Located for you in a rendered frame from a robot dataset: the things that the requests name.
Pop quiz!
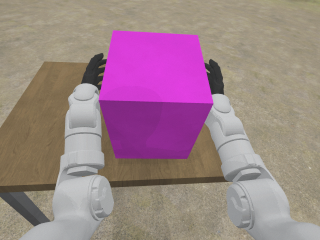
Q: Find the table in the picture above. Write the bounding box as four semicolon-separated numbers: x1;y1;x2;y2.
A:
0;61;230;227

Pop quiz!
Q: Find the left robot upper arm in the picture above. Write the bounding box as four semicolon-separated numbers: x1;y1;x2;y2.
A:
18;174;114;240

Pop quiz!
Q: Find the right robot upper arm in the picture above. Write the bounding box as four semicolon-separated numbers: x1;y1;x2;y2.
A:
226;178;320;240

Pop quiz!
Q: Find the robot left hand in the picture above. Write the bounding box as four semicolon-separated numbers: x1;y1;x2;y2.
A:
81;53;107;91

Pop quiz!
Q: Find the robot left forearm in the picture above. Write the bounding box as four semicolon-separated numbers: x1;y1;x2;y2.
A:
52;83;105;217

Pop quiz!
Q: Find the carton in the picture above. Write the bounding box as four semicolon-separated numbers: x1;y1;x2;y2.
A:
98;30;214;159

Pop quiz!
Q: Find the robot right forearm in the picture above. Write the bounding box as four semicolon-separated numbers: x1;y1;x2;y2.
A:
204;94;290;214

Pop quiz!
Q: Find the robot right hand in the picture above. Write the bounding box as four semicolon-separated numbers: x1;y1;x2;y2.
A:
204;59;224;95

